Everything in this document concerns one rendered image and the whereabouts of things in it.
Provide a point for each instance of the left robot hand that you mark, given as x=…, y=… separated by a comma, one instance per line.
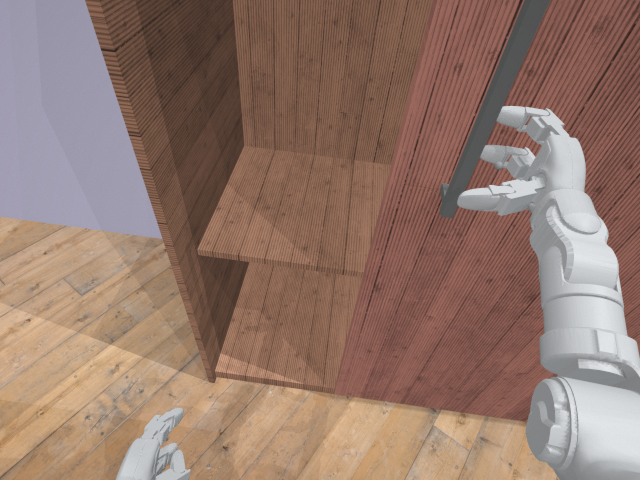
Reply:
x=145, y=460

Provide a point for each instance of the right robot forearm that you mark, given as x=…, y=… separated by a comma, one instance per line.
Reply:
x=585, y=335

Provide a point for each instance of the right robot hand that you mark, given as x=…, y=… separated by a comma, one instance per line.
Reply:
x=560, y=164

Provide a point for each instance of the handle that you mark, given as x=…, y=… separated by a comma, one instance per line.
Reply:
x=523, y=32

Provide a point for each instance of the wardrobe door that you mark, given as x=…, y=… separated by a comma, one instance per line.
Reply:
x=448, y=314

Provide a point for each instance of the right robot upper arm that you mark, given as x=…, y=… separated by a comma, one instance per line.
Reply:
x=585, y=430

